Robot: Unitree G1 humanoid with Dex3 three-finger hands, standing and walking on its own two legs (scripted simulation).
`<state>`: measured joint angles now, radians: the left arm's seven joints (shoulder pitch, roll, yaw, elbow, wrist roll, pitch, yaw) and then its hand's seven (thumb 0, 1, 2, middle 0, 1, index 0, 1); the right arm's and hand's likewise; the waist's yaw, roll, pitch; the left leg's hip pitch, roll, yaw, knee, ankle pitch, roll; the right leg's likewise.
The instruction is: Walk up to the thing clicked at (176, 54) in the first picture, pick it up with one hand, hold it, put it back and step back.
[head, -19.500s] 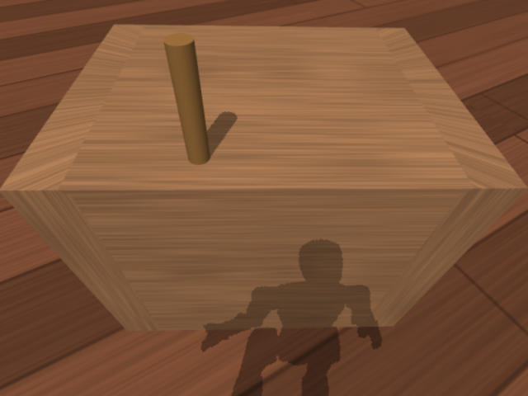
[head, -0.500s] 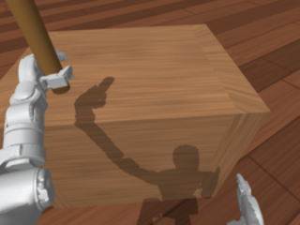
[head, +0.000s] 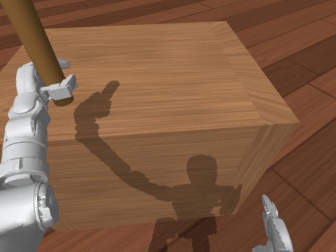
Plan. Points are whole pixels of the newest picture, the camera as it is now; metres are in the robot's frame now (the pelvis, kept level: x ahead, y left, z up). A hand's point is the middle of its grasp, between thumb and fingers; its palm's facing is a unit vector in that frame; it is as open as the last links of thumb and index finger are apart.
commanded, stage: lower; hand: left
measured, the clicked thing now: (41, 54) +0.45 +0.22 +0.27
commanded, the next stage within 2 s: loosen in 1.40 s
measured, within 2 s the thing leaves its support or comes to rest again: rests again in 1.32 s
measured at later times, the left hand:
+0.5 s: hand (71, 96) +0.46 +0.21 +0.15, palm faces +0.22 -0.98 +0.00, open 6.0 cm
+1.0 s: hand (74, 105) +0.47 +0.22 +0.11, palm faces +0.21 -0.98 +0.01, open 6.0 cm
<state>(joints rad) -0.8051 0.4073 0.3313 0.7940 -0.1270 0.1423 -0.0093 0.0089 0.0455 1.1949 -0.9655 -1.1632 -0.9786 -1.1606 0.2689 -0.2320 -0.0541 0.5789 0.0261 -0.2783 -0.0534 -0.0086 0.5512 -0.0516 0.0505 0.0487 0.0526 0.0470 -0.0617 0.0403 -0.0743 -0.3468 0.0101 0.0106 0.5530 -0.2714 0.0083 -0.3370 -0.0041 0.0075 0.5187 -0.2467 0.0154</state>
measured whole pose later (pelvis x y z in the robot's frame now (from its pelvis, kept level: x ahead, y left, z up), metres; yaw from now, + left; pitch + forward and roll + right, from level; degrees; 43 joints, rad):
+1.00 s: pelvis +0.00 +0.00 -0.02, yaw -1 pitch +10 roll -1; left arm -0.75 0.42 0.35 0.95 -0.14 -0.14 -0.04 0.01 0.04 1.20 -0.97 -1.16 -0.98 -1.16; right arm 0.28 -0.23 -0.05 0.43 0.02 -0.13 -0.04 -0.01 0.53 -0.06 0.05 0.05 0.05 0.05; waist -0.10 0.02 -0.10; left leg -0.55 0.02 0.01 0.73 -0.36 0.01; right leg -0.53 0.01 0.01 0.68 -0.32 0.02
